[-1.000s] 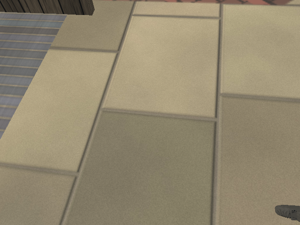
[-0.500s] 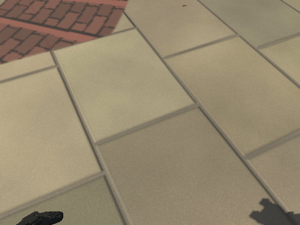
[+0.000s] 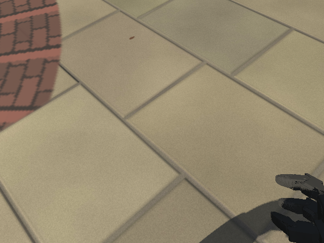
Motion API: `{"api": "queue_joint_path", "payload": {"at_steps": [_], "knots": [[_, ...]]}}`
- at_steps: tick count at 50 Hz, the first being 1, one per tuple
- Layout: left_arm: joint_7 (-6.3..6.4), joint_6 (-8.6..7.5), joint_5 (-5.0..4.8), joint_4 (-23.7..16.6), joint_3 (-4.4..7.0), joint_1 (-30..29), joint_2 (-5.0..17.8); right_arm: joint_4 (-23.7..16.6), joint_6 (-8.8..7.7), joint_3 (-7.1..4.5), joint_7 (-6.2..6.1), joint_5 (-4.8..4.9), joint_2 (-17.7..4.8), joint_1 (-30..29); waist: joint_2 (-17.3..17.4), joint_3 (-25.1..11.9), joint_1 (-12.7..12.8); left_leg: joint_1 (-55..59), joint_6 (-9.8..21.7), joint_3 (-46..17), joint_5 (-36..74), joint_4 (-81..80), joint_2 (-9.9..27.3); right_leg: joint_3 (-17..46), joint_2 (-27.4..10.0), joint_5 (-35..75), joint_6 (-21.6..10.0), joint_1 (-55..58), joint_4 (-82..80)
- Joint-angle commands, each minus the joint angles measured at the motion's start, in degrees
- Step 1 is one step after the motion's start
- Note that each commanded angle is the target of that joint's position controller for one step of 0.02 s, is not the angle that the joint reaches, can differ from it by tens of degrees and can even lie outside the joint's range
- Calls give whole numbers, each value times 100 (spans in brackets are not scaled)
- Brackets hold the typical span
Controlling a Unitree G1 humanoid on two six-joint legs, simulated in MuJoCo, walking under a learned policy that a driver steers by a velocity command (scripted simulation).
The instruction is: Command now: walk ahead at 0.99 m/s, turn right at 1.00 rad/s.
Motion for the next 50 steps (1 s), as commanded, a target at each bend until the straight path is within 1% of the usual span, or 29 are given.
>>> {"api": "queue_joint_path", "payload": {"at_steps": [1,2,3,4,5,6,7,8,9,12,16,20,23,25,26,27,28,29,30,31,34,38,40,44,46,47,48,49,50], "knots": [[33,16,47,-240,282,-297,921,-267,-100,-499,-50,135,-993,489,-1051,-271,-790,2378,174,367,-683,7,-299,924,-901,2729,-431,-1234,278],[-22,51,195,-321,228,-517,863,-71,-69,-625,-96,172,-1151,1696,-1088,-1048,-1499,3639,316,453,-922,316,-121,648,-701,3535,-175,-1404,1601],[-71,40,386,-492,26,-547,326,107,6,-662,-184,98,-1367,3112,-558,-2198,-1961,5757,544,-566,-2248,902,841,333,-503,2394,8,-2597,3759],[-104,-33,-122,-780,-193,610,-262,302,-10,-680,-30,-166,-1809,3063,2946,-3234,-1040,7046,1639,-4555,-4882,-1009,2450,-152,28,-425,223,-4341,5846],[-30,23,-293,-615,-146,256,359,81,48,-602,-5,-156,-1164,2565,2190,-2426,-1237,6426,1456,-4838,-6275,-1556,2279,-452,-630,190,262,-5033,6230],[-33,68,-156,-675,-57,-527,774,77,126,-514,-78,-110,-767,2316,1278,-1506,-1420,5642,1217,-3579,-5372,-1444,1990,-783,-791,516,288,-5185,6241],[-45,98,4,-763,-40,-1011,796,230,194,-488,-102,-183,-717,2246,149,-926,-1382,4810,1107,-2560,-4063,-1390,1743,-930,-1025,585,273,-4974,6013],[-69,97,127,-904,-20,-1298,740,362,204,-475,-120,-231,-679,2116,36,-531,-1236,4121,1128,-1899,-3168,-1389,1581,-934,-1236,736,234,-4782,5638],[-125,143,93,-910,-17,-1311,640,470,180,-439,-130,-266,-562,2068,119,-241,-1102,3590,1075,-1241,-2438,-1436,1413,-887,-1446,753,201,-4461,5371],[-144,339,-47,-1062,-95,-1357,279,765,135,-388,-105,-49,-340,1803,309,159,-784,3109,1140,-442,-2156,-1901,1456,-974,-1736,724,173,-4715,5100],[-236,325,43,-1143,-125,-1639,295,891,118,-459,-135,-150,-649,1637,-25,530,-637,2933,1061,980,-1175,-2265,1256,-1196,-1728,2011,283,-4909,4281],[-421,220,74,-1309,-149,-2555,316,1118,152,-497,-145,-145,-959,2080,-371,850,-967,3380,810,1984,-121,-2458,1024,-1946,-1425,2992,42,-4505,2644],[-498,165,-2,-1326,7,-2465,644,1183,284,-573,-173,-129,-1469,2241,186,392,-636,4063,662,2357,4443,-1521,1075,-2736,-634,2589,-231,-3334,2094],[-470,250,-90,-991,304,-906,1183,1048,428,-647,-199,-85,-1734,1949,666,-467,313,3950,733,2333,6319,549,1259,-2801,-243,1816,-509,-1574,2148],[-404,314,-59,-532,553,627,1592,872,407,-624,-219,-37,-1631,1579,383,-1067,1039,2752,647,2227,5548,2425,1067,-2357,-253,2177,-819,610,1469],[-261,412,-131,-312,654,914,1800,784,239,-397,-222,-60,-812,1385,-1258,-756,886,917,344,2118,-1150,5165,-164,-1185,-750,2401,-1148,1842,1013],[-320,230,76,-728,502,119,2082,196,-87,-134,-140,22,-216,2322,-2348,-1978,-396,-1132,268,618,-3761,6684,-778,2869,-2023,233,-2542,3019,-85],[-322,100,160,-858,432,206,1486,82,-323,-199,-94,138,-859,1545,-1179,-2249,122,-1344,535,-178,-3019,6240,-420,3677,-2185,-1354,-2274,2704,-1005],[-340,-39,234,-718,377,139,1319,-63,-364,-219,-106,276,-870,1031,-499,-1047,-119,-1433,593,-40,-2803,5617,-285,3417,-2142,-1094,-1939,1581,-1388],[-357,-159,228,-694,313,-197,1144,58,-325,-184,-159,144,-747,1025,264,-672,-451,-973,598,-100,-2553,4953,35,2865,-1963,-534,-1682,634,-1324],[-236,-169,194,-735,194,-952,853,273,-57,-254,-101,-113,-746,1374,-16,36,-1038,58,250,-79,-2258,3803,283,1495,-1188,577,-1518,-1328,-1347],[-7,-102,103,-523,161,-782,757,-141,11,-106,-62,-253,-289,149,-218,518,-604,765,-89,458,-718,1588,53,391,-562,1440,-1212,-2695,-1356],[21,-54,86,-398,229,-567,909,-303,-20,-96,-12,-180,-136,-296,-326,395,-293,1593,-130,642,203,642,-251,307,-460,1081,-938,-3093,-1295],[64,-36,-41,-182,261,-304,818,-418,-57,-316,-13,120,-583,-441,-756,251,-217,1655,-122,111,107,-96,-212,976,-762,736,-677,-1909,-633],[68,48,12,-117,286,-313,807,-320,-85,-481,-28,161,-825,150,-924,-58,-589,2092,37,217,-576,-53,-222,1096,-921,1901,-520,-1307,131],[14,77,134,-167,247,-467,758,-117,-72,-633,-71,194,-1009,1260,-910,-718,-1220,3190,185,322,-886,116,-161,858,-710,2836,-307,-1312,1331],[-63,84,324,-323,86,-614,388,68,-6,-660,-150,162,-1143,2705,-659,-1870,-1866,5318,356,-267,-1824,822,547,507,-531,2411,-93,-2372,3286],[-89,18,-73,-616,-131,539,-339,242,-3,-695,-40,-163,-1674,2950,2445,-2852,-1021,6862,1326,-4051,-4652,-906,2118,-66,148,-705,138,-4243,5451],[-22,55,-274,-520,-156,333,207,98,21,-625,26,-165,-1189,2540,2437,-2336,-1120,6421,1323,-4998,-6379,-1496,2262,-396,-577,-30,168,-5018,6072]]}}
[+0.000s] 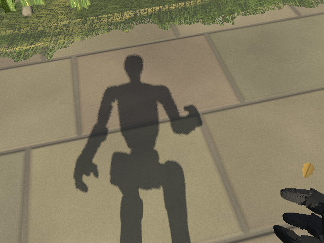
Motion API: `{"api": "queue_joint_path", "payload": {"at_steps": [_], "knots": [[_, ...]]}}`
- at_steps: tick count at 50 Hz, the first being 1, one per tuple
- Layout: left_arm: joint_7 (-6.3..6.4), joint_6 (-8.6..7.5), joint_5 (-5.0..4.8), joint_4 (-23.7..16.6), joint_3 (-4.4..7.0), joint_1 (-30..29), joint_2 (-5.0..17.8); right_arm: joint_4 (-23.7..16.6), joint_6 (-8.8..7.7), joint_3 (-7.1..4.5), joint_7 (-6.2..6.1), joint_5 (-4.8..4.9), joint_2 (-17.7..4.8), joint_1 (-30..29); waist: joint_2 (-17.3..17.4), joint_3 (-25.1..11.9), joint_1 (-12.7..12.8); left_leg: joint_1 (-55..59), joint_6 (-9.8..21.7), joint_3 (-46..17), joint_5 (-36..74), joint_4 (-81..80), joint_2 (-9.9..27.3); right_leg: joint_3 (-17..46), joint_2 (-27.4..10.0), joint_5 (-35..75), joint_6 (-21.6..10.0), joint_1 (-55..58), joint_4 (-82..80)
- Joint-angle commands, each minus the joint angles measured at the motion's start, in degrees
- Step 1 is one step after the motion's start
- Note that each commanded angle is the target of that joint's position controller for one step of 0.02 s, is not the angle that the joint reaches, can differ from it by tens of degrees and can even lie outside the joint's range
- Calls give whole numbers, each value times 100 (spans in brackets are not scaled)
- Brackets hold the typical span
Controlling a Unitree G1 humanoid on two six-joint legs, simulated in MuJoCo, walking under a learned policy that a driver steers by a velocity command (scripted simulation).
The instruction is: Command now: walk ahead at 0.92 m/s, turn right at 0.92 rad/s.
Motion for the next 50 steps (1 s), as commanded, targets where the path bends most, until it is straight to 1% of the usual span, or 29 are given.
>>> {"api": "queue_joint_path", "payload": {"at_steps": [1,2,3,4,6,7,9,11,13,16,17,18,19,20,21,22,23,25,26,28,30,33,34,35,36,37,38,42,50], "knots": [[-3,-80,-108,-705,-132,-134,479,35,101,-377,-20,-111,-809,1952,1774,-1483,-1173,5008,1251,-4490,-4277,-2323,2362,-764,-621,948,196,-4289,2902],[0,-71,53,-771,-94,-655,551,150,184,-331,-47,-209,-727,1716,700,-777,-1115,4089,1205,-3329,-2329,-2211,2047,-914,-772,1148,273,-3998,2711],[-6,-113,220,-933,-77,-1138,507,274,225,-325,-45,-286,-729,1590,284,-319,-1035,3294,1246,-2485,-255,-2055,1831,-958,-877,1104,300,-3717,2371],[-28,-89,172,-1014,-52,-1146,449,384,204,-272,-54,-317,-624,1393,446,-232,-760,2762,1346,-1977,1109,-1975,1758,-902,-1008,957,324,-3377,2126],[-30,2,76,-1045,-98,-1153,219,626,125,-162,-13,-149,-333,1261,627,-116,-562,2408,1348,-1180,2646,-2012,1608,-970,-1055,550,362,-3180,1192],[-38,23,112,-1080,-151,-1242,83,725,103,-180,-4,-70,-422,1237,629,-53,-528,2345,1406,-938,3130,-2092,1612,-1082,-1009,581,406,-3180,637],[-127,-14,226,-1097,-215,-1337,21,809,131,-308,-45,4,-890,1128,599,-232,-482,2229,1472,-507,3463,-2295,1642,-1285,-943,1584,442,-2785,-499],[-270,-71,234,-1002,-234,-1441,51,844,192,-348,-105,87,-1074,963,658,-471,-480,1990,1236,95,3149,-2373,1320,-1509,-736,2807,372,-1826,-1666],[-362,-77,265,-1032,-194,-1697,190,966,210,-349,-136,148,-1158,1107,651,-574,-501,2097,1096,225,2901,-2288,1366,-1465,-617,3356,259,-1278,-2226],[-317,-49,374,-817,2,-1173,598,1066,221,-326,-152,184,-1174,1162,398,-845,-73,2111,851,526,3263,-1189,1192,-1614,-372,3801,-64,-45,-2985],[-244,-24,416,-759,89,-915,831,1073,231,-262,-149,111,-1042,1322,187,-967,50,1761,634,737,2754,-305,928,-1494,-496,4546,-187,573,-3123],[-141,17,506,-821,130,-668,1297,897,250,-104,-127,-193,-705,1640,-1131,-1527,-101,568,283,910,-896,1753,362,188,-1960,7456,-814,1852,-2773],[-151,39,523,-949,-80,-912,902,1073,324,60,-37,-116,-495,2517,-1413,-2791,-449,175,149,81,-3306,2893,236,1607,-3012,7530,-1793,2349,-2887],[-213,54,402,-959,-113,-1108,643,1184,430,-70,-16,8,-1004,2254,-617,-2488,-306,120,102,-209,-3115,3147,415,1320,-2614,6373,-1658,1678,-3141],[-247,31,304,-889,-157,-1380,534,1072,502,-81,-41,61,-1014,1799,-423,-1754,-362,-189,78,-85,-2913,3036,545,764,-2289,5740,-1387,1158,-3285],[-262,3,292,-819,-185,-1596,466,1105,575,-80,-125,8,-943,1613,-116,-1353,-454,-172,24,-71,-2658,2738,667,517,-2102,5308,-1167,544,-3440],[-260,-7,323,-780,-189,-1808,463,1115,662,-99,-200,-48,-965,1596,-129,-1153,-601,183,-34,-100,-2425,2412,745,312,-1976,4983,-1039,-128,-3607],[-227,2,455,-688,-140,-2068,566,1195,781,-79,-257,-78,-829,1751,-415,-1062,-814,916,-132,39,-2000,2047,662,-42,-1755,4764,-1006,-986,-3882],[-205,4,468,-635,-141,-2152,528,1234,809,-50,-280,-89,-725,1792,-437,-1090,-853,1133,-151,83,-1900,1729,639,-229,-1670,4721,-1008,-1156,-3922],[-160,19,448,-495,-143,-2142,453,1232,838,17,-302,-114,-544,1544,-396,-1131,-760,1415,-115,123,-1513,1054,610,-409,-1553,4310,-953,-1236,-3955],[-121,63,433,-347,-157,-2052,408,1216,865,40,-291,-105,-510,1289,-398,-1120,-666,1665,-63,131,-1077,534,562,-379,-1538,3506,-895,-1254,-4012],[-115,127,362,-161,-235,-2052,228,1265,860,80,-226,-199,-409,1213,-302,-877,-803,2375,156,249,-242,-741,425,-400,-1297,1740,-526,-1599,-3957],[-120,122,369,-21,-285,-1807,79,1224,848,90,-209,-288,-479,1145,-171,-746,-775,2593,289,48,86,-1132,597,-448,-1111,1188,-224,-1775,-3892],[-117,115,416,92,-285,-1542,70,1116,842,57,-208,-318,-796,1028,282,-576,-583,2565,497,-359,403,-1337,1058,-661,-802,709,42,-1901,-3575],[-84,148,361,150,-236,-1335,98,1196,819,-16,-187,-288,-1001,779,1009,-375,-322,1535,701,-331,-1034,-1457,1070,-1130,-501,972,223,-1363,-3589],[-50,179,409,184,-213,-1607,275,1140,762,57,-148,-282,-698,624,820,-196,-472,1086,632,-255,-1737,-1663,848,-1101,-524,1376,313,-914,-3424],[-26,202,390,185,-181,-1694,305,1192,711,112,-139,-302,-561,643,750,-200,-481,971,498,-160,-1729,-1684,778,-1070,-568,1572,255,-751,-3353],[14,231,363,474,-172,-1535,258,1344,559,149,-157,-199,-562,862,411,-442,-541,1470,365,26,-490,-1396,644,-991,-662,2468,114,-603,-3290],[66,288,295,1037,-143,-1543,267,1596,586,183,-173,-151,-545,1000,128,-547,-567,1672,426,121,204,-1370,546,-996,-699,3372,158,-204,-3207]]}}
Over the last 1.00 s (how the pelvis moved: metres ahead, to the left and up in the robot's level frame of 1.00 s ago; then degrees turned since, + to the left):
0.80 -0.26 -0.02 -59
